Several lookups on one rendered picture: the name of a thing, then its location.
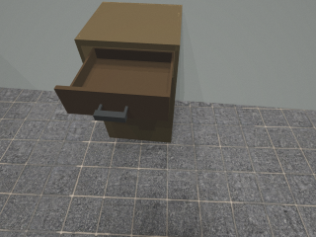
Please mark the drawer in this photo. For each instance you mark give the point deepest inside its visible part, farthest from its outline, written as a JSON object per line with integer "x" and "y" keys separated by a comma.
{"x": 117, "y": 78}

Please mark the handle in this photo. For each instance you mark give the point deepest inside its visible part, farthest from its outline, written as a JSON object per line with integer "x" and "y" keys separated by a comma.
{"x": 110, "y": 115}

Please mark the cabinet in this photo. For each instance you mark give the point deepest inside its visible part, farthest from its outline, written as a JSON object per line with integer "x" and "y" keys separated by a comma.
{"x": 137, "y": 26}

